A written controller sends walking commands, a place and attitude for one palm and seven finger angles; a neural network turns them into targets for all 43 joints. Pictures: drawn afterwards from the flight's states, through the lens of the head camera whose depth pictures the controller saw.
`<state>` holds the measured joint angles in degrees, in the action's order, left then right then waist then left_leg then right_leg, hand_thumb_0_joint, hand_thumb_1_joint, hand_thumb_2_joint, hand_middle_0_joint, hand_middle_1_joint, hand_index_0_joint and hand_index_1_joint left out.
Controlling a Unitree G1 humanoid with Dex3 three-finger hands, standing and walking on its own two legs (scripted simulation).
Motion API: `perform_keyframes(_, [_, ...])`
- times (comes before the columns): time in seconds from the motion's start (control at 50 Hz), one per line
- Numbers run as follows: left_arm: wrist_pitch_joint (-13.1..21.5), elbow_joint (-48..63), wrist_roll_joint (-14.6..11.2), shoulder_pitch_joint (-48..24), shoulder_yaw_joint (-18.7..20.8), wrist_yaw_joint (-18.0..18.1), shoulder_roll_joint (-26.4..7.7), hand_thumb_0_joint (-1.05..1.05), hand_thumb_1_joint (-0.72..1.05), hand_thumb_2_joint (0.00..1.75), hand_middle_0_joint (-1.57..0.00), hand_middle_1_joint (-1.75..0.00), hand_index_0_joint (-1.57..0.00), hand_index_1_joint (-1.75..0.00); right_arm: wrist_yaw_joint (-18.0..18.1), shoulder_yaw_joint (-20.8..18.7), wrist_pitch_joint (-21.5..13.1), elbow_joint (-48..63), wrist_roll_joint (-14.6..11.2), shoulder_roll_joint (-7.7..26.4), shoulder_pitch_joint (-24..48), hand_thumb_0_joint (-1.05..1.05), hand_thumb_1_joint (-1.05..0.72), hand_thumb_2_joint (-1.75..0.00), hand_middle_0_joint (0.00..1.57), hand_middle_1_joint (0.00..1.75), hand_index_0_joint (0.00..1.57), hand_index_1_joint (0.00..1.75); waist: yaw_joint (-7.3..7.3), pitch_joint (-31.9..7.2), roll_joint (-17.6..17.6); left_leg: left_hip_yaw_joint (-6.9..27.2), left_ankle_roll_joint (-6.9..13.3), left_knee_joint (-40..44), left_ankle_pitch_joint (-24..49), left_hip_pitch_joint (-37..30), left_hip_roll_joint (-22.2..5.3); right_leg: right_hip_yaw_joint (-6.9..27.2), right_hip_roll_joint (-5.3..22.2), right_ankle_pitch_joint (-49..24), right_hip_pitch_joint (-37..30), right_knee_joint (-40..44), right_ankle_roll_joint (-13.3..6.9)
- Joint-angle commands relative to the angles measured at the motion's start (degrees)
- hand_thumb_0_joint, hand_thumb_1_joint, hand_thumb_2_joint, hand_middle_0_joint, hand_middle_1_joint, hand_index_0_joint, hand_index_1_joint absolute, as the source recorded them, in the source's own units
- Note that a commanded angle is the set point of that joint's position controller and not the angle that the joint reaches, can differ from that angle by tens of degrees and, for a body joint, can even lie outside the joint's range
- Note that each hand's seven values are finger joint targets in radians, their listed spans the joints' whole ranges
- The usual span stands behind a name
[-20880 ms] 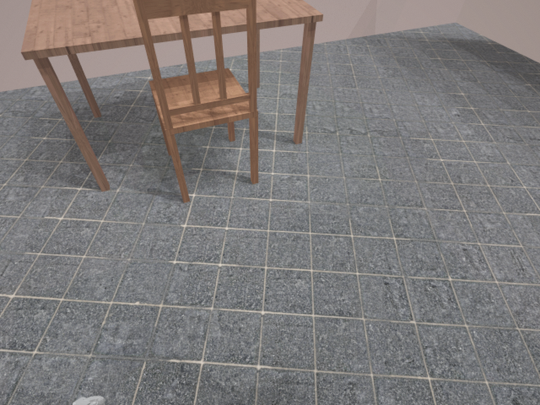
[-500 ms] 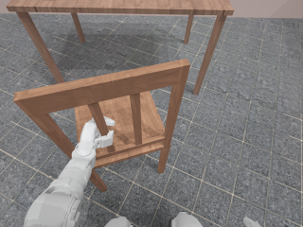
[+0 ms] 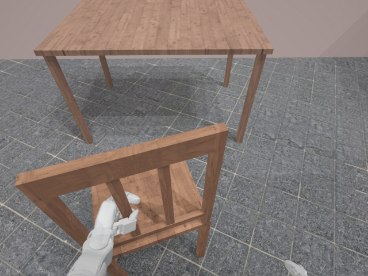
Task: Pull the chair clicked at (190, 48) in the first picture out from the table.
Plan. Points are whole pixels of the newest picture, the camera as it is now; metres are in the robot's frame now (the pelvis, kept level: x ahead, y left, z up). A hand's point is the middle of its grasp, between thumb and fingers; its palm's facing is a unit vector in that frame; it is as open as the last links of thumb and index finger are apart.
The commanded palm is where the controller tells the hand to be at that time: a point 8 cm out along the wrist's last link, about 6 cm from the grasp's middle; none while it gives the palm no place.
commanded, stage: stop walking, hand still on the chair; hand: left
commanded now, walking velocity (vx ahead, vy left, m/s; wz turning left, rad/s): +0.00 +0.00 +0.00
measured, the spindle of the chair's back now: (126, 211) +0.29 +0.16 -0.07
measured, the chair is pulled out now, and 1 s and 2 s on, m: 0.62 0.62 0.62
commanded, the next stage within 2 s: open the thumb and straighten the fingers in 0.64 s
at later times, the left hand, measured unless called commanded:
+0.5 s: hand (131, 220) +0.26 +0.14 -0.06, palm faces +0.04 -0.98 -0.19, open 5.6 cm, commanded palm +0.24 +0.19 -0.04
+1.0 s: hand (129, 217) +0.27 +0.15 -0.06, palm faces +0.03 -0.98 -0.17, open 8.4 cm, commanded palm +0.24 +0.20 -0.04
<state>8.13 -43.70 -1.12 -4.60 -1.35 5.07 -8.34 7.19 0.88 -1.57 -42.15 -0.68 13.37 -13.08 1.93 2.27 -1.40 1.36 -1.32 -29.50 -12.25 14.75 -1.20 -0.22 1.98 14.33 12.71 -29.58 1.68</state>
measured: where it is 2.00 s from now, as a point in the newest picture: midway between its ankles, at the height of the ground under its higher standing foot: outside the picture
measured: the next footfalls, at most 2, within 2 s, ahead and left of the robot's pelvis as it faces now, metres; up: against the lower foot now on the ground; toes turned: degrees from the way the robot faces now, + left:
none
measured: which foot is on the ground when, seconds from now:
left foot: down 0.00-1.00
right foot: down 0.00-1.00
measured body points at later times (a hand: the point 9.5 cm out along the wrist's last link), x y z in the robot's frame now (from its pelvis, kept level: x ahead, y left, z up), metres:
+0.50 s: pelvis +0.03 +0.00 +0.01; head +0.03 -0.01 +0.46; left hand +0.26 +0.19 -0.05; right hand +0.17 -0.24 -0.10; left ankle +0.04 +0.13 -0.73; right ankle +0.02 -0.14 -0.73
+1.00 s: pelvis +0.03 -0.01 -0.01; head +0.05 -0.01 +0.44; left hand +0.26 +0.20 -0.05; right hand +0.18 -0.26 -0.10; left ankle +0.04 +0.13 -0.73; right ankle +0.02 -0.14 -0.73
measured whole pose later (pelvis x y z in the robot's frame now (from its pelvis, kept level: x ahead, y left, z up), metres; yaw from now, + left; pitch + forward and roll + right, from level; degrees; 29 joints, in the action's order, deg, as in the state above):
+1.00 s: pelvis +0.03 -0.01 -0.01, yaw +0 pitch +5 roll +0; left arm 1.9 -21.0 -3.1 8.9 -0.6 2.7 -10.6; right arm 2.5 0.0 -6.2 -35.1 -2.4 13.7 -13.2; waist 2.5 -3.2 -1.3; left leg 2.1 -1.9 -38.0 -18.0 25.2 -1.7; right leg -0.8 1.5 20.0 22.8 -37.6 1.2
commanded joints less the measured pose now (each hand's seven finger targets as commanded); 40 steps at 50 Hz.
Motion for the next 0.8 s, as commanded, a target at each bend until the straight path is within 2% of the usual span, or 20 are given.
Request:
perform_keyframes(0.0, [3.5, 15.3, 0.6, -11.1, 1.8, 0.9, -7.8, 0.0, 0.9, 0.9, -0.5, -1.45, -0.5, -1.45, 0.3, -1.2, -3.2, 8.1, 0.0, 5.8, 4.8, 0.0, -0.9, -0.9, 0.2, 0.3, 0.2, 0.3, -1.44, -9.9, -2.9, 5.6, 3.6, 8.4, 7.6, -4.8, -5.8, 1.3, 2.2, -3.1, -1.6, 5.5, -1.6])
perform_keyframes(0.08, [2.9, 17.6, 0.9, -9.5, 1.3, 1.0, -7.2, 0.0, 0.9, 0.9, -0.5, -1.45, -0.5, -1.45, 0.0, -1.1, -3.3, 8.8, 0.3, 5.6, 4.9, 0.0, -0.9, -0.9, 0.2, 0.3, 0.2, 0.3, -1.47, -12.2, -1.1, 3.8, 2.8, 7.1, 10.3, -7.3, -5.3, 2.2, 2.6, -6.7, -2.2, 6.4, -2.0])
perform_keyframes(0.12, [2.5, 18.3, 0.9, -8.0, 1.6, 1.2, -7.8, 0.0, 0.9, 0.9, -0.5, -1.45, -0.5, -1.45, 0.0, -1.1, -3.4, 8.8, 0.4, 5.7, 4.9, 0.0, -0.9, -0.9, 0.2, 0.3, 0.2, 0.3, -1.39, -12.6, -2.4, 3.6, 2.7, 7.4, 11.0, -7.6, -5.3, 1.9, 2.6, -7.4, -2.6, 6.5, -1.9])
perform_keyframes(0.16, [2.2, 19.3, 0.9, -7.5, 1.4, 1.3, -7.5, 0.0, 0.9, 0.9, -0.5, -1.45, -0.5, -1.45, 0.0, -1.0, -3.3, 9.2, 0.4, 5.4, 5.1, 0.0, -0.9, -0.9, 0.2, 0.3, 0.2, 0.3, -1.34, -13.0, -0.9, 3.0, 2.5, 6.7, 11.9, -7.8, -5.1, 2.1, 2.9, -9.3, -3.3, 6.9, -2.1])
perform_keyframes(0.2, [1.9, 19.3, 0.7, -6.2, 1.3, 1.2, -7.9, 0.0, 0.9, 0.9, -0.5, -1.45, -0.5, -1.45, 0.0, -1.0, -3.2, 9.0, 0.3, 5.6, 5.2, 0.0, -0.9, -0.9, 0.2, 0.3, 0.2, 0.3, -1.21, -12.3, -1.3, 2.5, 2.4, 6.6, 11.9, -8.2, -5.0, 2.0, 3.2, -10.1, -2.7, 7.6, -2.0])
perform_keyframes(0.28, [1.4, 19.7, 0.6, -5.2, 1.1, 1.3, -7.1, 0.0, 0.9, 0.9, -0.5, -1.45, -0.5, -1.45, 0.0, -0.9, -2.6, 9.5, 0.4, 5.4, 5.6, 0.0, -0.9, -0.9, 0.2, 0.3, 0.2, 0.3, -1.11, -12.3, 0.1, 2.1, 2.1, 6.2, 12.7, -8.5, -4.8, 2.4, 3.3, -12.1, -2.9, 7.7, -2.3])
perform_keyframes(0.3, [1.3, 19.4, 0.4, -4.5, 1.0, 1.2, -7.5, 0.0, 0.9, 0.9, -0.5, -1.45, -0.5, -1.45, 0.0, -0.9, -2.7, 9.4, 0.3, 5.5, 5.4, 0.0, -0.9, -0.9, 0.2, 0.3, 0.2, 0.3, -1.02, -10.9, -0.3, 2.2, 2.1, 6.7, 12.0, -7.7, -4.7, 1.7, 3.3, -10.7, -2.5, 8.2, -2.1])
perform_keyframes(0.46, [1.2, 21.0, 0.4, -2.8, 1.2, 1.4, -7.3, 0.0, 0.9, 0.9, -0.5, -1.45, -0.5, -1.45, 0.0, -1.1, -1.9, 10.0, 0.3, 5.4, 5.9, 0.0, -0.9, -0.9, 0.2, 0.3, 0.2, 0.3, -1.16, -12.2, 0.5, 1.8, 2.0, 6.2, 14.1, -9.0, -4.8, 1.6, 3.2, -13.2, -3.5, 8.1, -2.2])
perform_keyframes(0.56, [1.0, 20.8, 0.2, -1.8, 1.4, 1.5, -7.4, 0.0, 0.9, 0.9, -0.5, -1.45, -0.5, -1.45, 0.0, -1.2, -1.6, 10.1, 0.3, 5.5, 6.3, 0.0, -0.9, -0.9, 0.2, 0.3, 0.2, 0.3, -1.23, -10.7, -0.2, 1.7, 2.0, 6.3, 12.8, -8.8, -4.6, 2.0, 3.4, -12.1, -2.4, 9.0, -2.3])
perform_keyframes(0.58, [1.0, 21.2, 0.2, -2.0, 1.4, 1.5, -7.4, 0.0, 0.9, 0.9, -0.5, -1.45, -0.5, -1.45, 0.0, -1.2, -1.6, 10.0, 0.3, 5.4, 6.1, 0.0, -0.9, -0.9, 0.2, 0.3, 0.2, 0.3, -1.15, -10.9, 0.7, 1.8, 1.9, 6.2, 12.7, -8.7, -4.6, 1.9, 3.5, -12.4, -2.9, 8.9, -2.4])
perform_keyframes(0.6, [0.9, 21.5, 0.1, -1.9, 1.5, 1.5, -8.2, 0.0, 0.9, 0.9, -0.5, -1.45, -0.5, -1.45, 0.1, -1.3, -1.6, 9.8, 0.2, 5.6, 6.0, 0.0, -0.9, -0.9, 0.2, 0.3, 0.2, 0.3, -1.01, -10.4, -0.5, 1.7, 2.0, 6.4, 12.3, -8.5, -4.6, 1.8, 3.6, -12.1, -2.7, 9.4, -2.2])
perform_keyframes(0.64, [0.8, 21.0, 0.2, -1.7, 1.7, 1.6, -7.9, 0.0, 0.9, 0.9, -0.5, -1.45, -0.5, -1.45, 0.1, -1.2, -1.5, 9.9, 0.2, 5.6, 6.1, 0.0, -0.9, -0.9, 0.2, 0.3, 0.2, 0.3, -1.17, -10.9, 0.8, 1.8, 1.9, 6.3, 12.3, -8.7, -4.5, 1.9, 3.4, -11.8, -2.8, 9.1, -2.3])
perform_keyframes(0.7, [0.8, 21.4, 0.0, -1.8, 1.6, 1.5, -8.3, 0.0, 0.9, 0.9, -0.5, -1.45, -0.5, -1.45, 0.2, -1.3, -1.5, 9.7, 0.1, 5.7, 6.0, 0.0, -0.9, -0.9, 0.2, 0.3, 0.2, 0.3, -0.99, -10.6, -0.3, 1.7, 1.9, 6.5, 12.1, -8.5, -4.6, 1.7, 3.5, -11.7, -2.7, 9.4, -2.3])
perform_keyframes(0.72, [1.0, 23.9, 0.1, 1.0, 2.9, 1.7, -8.9, 0.0, 0.9, 0.9, -0.5, -1.45, -0.5, -1.45, 0.1, -1.5, -1.5, 10.4, 0.2, 5.5, 6.2, 0.0, -0.9, -0.9, 0.2, 0.3, 0.2, 0.3, -1.35, -10.6, -1.0, 1.8, 2.0, 6.6, 12.4, -8.7, -4.6, 1.8, 3.3, -11.4, -2.7, 9.1, -2.4])
perform_keyframes(0.74, [-1.4, 19.3, -2.2, 6.3, -1.4, -0.3, -2.1, 0.0, 0.78, 0.84, -0.5, -1.45, -0.5, -1.45, -2.4, -2.5, -2.1, 10.9, -2.4, 7.1, 4.6, 0.0, -0.9, -0.9, 0.2, 0.3, 0.2, 0.3, 1.4, -10.2, 5.5, -1.0, 1.7, 5.2, 5.8, -2.5, -2.2, -3.3, 1.1, -7.6, 0.4, 5.3, -1.6])
perform_keyframes(0.76, [-0.8, 24.6, -2.6, 1.8, 1.9, -1.3, -6.0, 0.0, 0.66, 0.78, -0.5, -1.45, -0.5, -1.45, -3.3, -2.8, -2.7, 12.0, -2.5, 7.4, 5.6, 0.0, -0.9, -0.9, 0.2, 0.3, 0.2, 0.3, 0.37, -10.5, 7.6, -1.0, 1.9, 4.1, 3.6, 0.5, -1.9, -3.3, 0.7, -6.8, 1.4, 4.0, -1.7])
perform_keyframes(0.78, [-0.1, 27.8, -2.7, 1.7, 3.2, -1.8, -7.7, 0.0, 0.54, 0.73, -0.5, -1.45, -0.5, -1.45, -3.7, -3.2, -3.8, 13.1, -2.5, 7.2, 6.5, 0.0, -0.9, -0.9, 0.2, 0.3, 0.2, 0.3, 0.02, -11.7, 3.9, -1.7, 2.1, 2.7, 1.2, 1.2, -1.3, -2.7, 0.5, -4.5, 2.8, 3.2, -1.6])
